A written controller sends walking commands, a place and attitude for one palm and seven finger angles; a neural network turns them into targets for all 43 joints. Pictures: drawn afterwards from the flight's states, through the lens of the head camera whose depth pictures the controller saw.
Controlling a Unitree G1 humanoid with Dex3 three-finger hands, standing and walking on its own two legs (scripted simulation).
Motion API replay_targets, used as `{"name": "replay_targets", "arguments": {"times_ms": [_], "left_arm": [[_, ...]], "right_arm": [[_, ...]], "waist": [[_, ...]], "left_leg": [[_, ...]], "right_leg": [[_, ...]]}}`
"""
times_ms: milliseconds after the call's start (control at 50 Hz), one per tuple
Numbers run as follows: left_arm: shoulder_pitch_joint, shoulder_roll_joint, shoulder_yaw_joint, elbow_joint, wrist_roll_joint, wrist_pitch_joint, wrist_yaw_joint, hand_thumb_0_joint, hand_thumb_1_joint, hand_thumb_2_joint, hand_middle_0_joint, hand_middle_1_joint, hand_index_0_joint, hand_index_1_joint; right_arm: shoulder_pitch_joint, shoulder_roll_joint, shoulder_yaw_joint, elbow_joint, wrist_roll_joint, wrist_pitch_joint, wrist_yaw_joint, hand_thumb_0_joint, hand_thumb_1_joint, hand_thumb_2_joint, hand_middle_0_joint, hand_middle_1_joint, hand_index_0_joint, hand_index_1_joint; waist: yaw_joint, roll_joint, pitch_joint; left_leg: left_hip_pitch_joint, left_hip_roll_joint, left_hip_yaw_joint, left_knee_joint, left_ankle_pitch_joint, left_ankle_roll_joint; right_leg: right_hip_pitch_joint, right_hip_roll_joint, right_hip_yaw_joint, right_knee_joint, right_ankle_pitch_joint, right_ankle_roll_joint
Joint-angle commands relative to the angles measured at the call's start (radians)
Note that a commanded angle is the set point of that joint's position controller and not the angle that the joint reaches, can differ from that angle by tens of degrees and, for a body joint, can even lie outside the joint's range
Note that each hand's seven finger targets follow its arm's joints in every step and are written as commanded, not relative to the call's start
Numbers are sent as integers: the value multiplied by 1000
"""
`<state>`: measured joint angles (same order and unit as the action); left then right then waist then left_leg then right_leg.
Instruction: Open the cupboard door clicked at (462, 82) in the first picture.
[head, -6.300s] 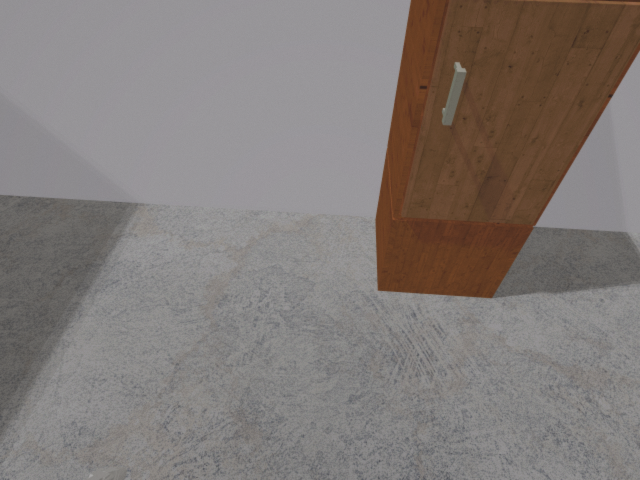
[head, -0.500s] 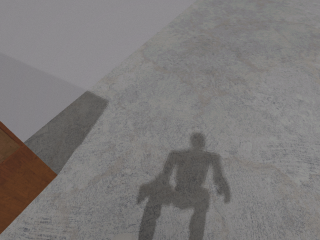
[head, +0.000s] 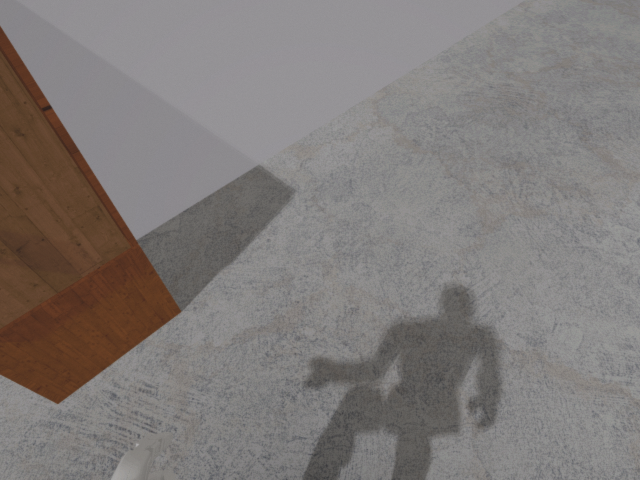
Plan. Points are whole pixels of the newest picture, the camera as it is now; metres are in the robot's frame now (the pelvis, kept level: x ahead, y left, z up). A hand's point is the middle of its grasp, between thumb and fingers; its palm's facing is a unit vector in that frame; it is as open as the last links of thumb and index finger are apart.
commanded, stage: turn to face it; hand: left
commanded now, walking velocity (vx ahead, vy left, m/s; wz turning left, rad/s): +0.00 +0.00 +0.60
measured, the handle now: out of the picture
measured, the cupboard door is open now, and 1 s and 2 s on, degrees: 0 0 0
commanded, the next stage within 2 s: take the last steps up to it in 1.14 s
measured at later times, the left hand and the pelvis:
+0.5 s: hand out of the picture -0.04 +0.26 -0.18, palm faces +0.35 -0.90 -0.26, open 7.4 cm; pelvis -0.01 +0.04 -0.01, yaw +19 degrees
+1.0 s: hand out of the picture -0.02 +0.22 -0.13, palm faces +0.56 -0.77 -0.29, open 7.4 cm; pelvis +0.00 -0.01 +0.00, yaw +35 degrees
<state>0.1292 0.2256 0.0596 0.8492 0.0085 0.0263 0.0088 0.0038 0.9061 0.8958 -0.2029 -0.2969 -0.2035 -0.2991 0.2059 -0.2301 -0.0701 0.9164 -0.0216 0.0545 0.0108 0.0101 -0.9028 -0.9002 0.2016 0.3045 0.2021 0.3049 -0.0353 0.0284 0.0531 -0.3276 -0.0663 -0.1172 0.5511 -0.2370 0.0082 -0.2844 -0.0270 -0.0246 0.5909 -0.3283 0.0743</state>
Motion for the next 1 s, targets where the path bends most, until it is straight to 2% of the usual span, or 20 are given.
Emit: {"name": "replay_targets", "arguments": {"times_ms": [0,40,100,280,340,360,380,400,420,460,480,520,660,760,840,860,880,900,920,980], "left_arm": [[137,270,50,-61,15,-30,28,0,900,900,-200,-300,-200,-300],[53,204,41,-73,10,-31,29,0,900,900,-200,-300,-200,-300],[2,141,22,-79,13,-38,27,0,900,900,-200,-300,-200,-300],[125,211,44,-15,23,-23,23,0,900,900,-200,-300,-200,-300],[118,223,52,-13,14,-14,18,0,900,900,-200,-300,-200,-300],[120,209,51,-17,6,-9,13,0,900,900,-200,-300,-200,-300],[125,145,43,-46,0,-5,6,0,900,900,-200,-300,-200,-300],[68,101,21,-91,4,-3,7,0,900,900,-200,-300,-200,-300],[7,116,24,-82,9,10,21,0,900,900,-200,-300,-200,-300],[-13,117,35,-56,6,4,10,0,900,900,-200,-300,-200,-300],[16,118,38,-35,7,3,2,0,900,900,-200,-300,-200,-300],[69,123,39,-10,9,7,-1,0,900,900,-200,-300,-200,-300],[20,119,36,-40,7,10,9,0,900,900,-200,-300,-200,-300],[1,100,27,-66,2,0,14,0,900,900,-200,-300,-200,-300],[93,102,26,-49,-6,-12,22,0,900,900,-200,-300,-200,-300],[141,116,29,-40,-4,-19,25,0,900,900,-200,-300,-200,-300],[166,183,40,-40,9,-31,32,0,900,900,-200,-300,-200,-300],[148,251,49,-52,21,-33,33,0,900,900,-200,-300,-200,-300],[116,232,48,-66,10,-30,34,0,900,900,-200,-300,-200,-300],[-13,140,25,-74,9,-30,29,0,900,900,-200,-300,-200,-300]], "right_arm": [[-26,-110,-49,-129,3,-26,-1,0,-900,-900,200,300,200,300],[-39,-125,-56,-98,-4,-5,6,0,-900,-900,200,300,200,300],[-9,-101,-44,-60,-2,1,22,0,-900,-900,200,300,200,300],[-113,-75,-17,-90,10,-9,25,0,-900,-900,200,300,200,300],[-41,-100,-20,-81,6,-22,20,0,-900,-900,200,300,200,300],[18,-145,-32,-68,4,-30,20,0,-900,-900,200,300,200,300],[90,-264,-59,-65,-2,-41,15,0,-900,-900,200,300,200,300],[160,-329,-72,-46,6,-36,9,0,-900,-900,200,300,200,300],[185,-301,-68,-21,7,-40,-7,0,-900,-900,200,300,200,300],[66,-235,-47,-56,-1,-41,-19,0,-900,-900,200,300,200,300],[7,-208,-35,-70,-1,-45,-19,0,-900,-900,200,300,200,300],[-34,-198,-30,-84,2,-50,-17,0,-900,-900,200,300,200,300],[5,-205,-43,-77,-1,-39,-13,0,-900,-900,200,300,200,300],[21,-199,-51,-73,-6,-31,-13,0,-900,-900,200,300,200,300],[-13,-186,-52,-84,-2,-23,-11,0,-900,-900,200,300,200,300],[-26,-171,-51,-91,4,-23,-9,0,-900,-900,200,300,200,300],[-12,-118,-44,-96,14,-23,-2,0,-900,-900,200,300,200,300],[-5,-69,-36,-123,12,-26,-1,0,-900,-900,200,300,200,300],[-9,-125,-50,-108,-6,-14,-4,0,-900,-900,200,300,200,300],[25,-106,-47,-52,-5,3,12,0,-900,-900,200,300,200,300]], "waist": [[69,-286,-130],[37,-238,-47],[6,-189,-3],[77,-273,-57],[37,-231,-102],[1,-139,-142],[-36,178,-198],[-65,293,-197],[-85,259,-212],[-36,159,-109],[-1,129,-93],[22,126,-98],[1,98,-73],[-8,134,-99],[35,123,-127],[62,86,-140],[71,-95,-152],[68,-331,-104],[61,-273,-88],[-10,-168,17]], "left_leg": [[-289,0,42,416,-357,-51],[-279,58,27,634,-268,-53],[-269,93,88,670,-146,-80],[-119,94,219,241,-208,-74],[40,76,250,10,-52,-53],[200,101,209,-110,92,-32],[390,346,-124,-159,402,72],[395,505,-282,-165,705,194],[352,478,-276,-169,624,191],[223,368,-182,-190,443,159],[181,329,-130,-204,389,134],[162,286,-78,-221,353,122],[158,280,-203,-253,176,158],[159,265,-282,-205,259,171],[55,215,-300,-136,309,135],[-14,180,-271,-84,235,97],[-163,92,-180,71,52,31],[-309,-47,29,301,-297,-45],[-268,8,-15,474,-320,-37],[-242,60,27,662,-154,-50]], "right_leg": [[254,-482,374,-320,251,-198],[105,-388,272,-325,181,-203],[102,-296,53,-266,346,-171],[217,-339,-69,-162,552,-180],[179,-325,-135,-35,523,-122],[77,-306,-159,102,445,-78],[-176,-179,-195,344,31,0],[-311,-111,-114,501,-385,24],[-318,-117,-12,580,-335,13],[-317,-119,17,621,-171,13],[-287,-119,12,615,-104,16],[-249,-108,10,580,-51,23],[-234,-68,26,411,-62,31],[-159,-22,28,248,-109,13],[62,19,12,-19,-1,-8],[171,-3,21,-171,87,-15],[306,-168,182,-313,60,-60],[282,-424,422,-357,119,-178],[138,-446,399,-361,95,-225],[12,-287,173,-323,147,-186]]}}
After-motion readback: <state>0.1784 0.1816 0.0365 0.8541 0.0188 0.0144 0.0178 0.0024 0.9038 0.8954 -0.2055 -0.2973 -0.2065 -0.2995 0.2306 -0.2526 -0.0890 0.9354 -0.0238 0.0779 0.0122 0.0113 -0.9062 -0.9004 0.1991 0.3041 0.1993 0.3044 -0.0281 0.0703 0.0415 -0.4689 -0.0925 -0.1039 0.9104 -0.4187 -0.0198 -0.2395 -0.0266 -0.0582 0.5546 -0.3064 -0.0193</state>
